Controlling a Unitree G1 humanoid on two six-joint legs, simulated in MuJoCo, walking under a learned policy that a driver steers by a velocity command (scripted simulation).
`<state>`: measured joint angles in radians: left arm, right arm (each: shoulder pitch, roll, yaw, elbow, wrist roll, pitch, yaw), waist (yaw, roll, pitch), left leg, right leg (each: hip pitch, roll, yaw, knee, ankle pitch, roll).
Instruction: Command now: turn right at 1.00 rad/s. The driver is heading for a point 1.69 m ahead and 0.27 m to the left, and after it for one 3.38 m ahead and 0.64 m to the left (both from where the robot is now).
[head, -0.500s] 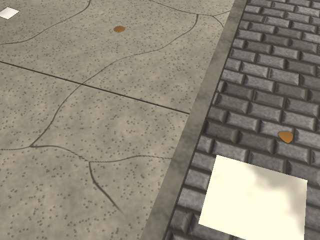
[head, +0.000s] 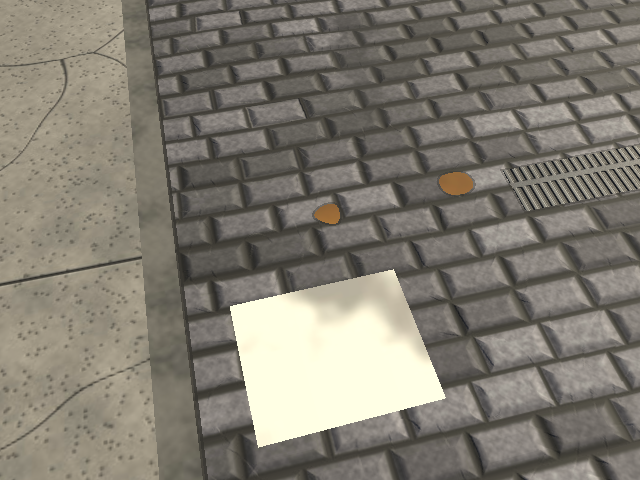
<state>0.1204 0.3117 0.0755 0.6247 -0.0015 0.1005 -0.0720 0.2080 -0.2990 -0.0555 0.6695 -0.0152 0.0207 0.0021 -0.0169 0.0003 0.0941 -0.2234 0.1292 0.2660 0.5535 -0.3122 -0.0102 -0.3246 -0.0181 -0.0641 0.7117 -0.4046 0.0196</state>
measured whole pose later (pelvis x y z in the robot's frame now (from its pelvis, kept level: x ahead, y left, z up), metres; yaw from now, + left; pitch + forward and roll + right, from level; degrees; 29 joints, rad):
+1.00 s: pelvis +0.02 -0.04 +0.01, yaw +16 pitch +1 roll +1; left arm 0.19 0.28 0.01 0.67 0.03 0.01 0.04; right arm 0.19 -0.36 -0.11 0.70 -0.02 0.08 0.05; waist -0.01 0.05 0.06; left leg -0.52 -0.05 -0.05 1.09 -0.39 -0.05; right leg -0.20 0.01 -0.06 0.40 -0.23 -0.04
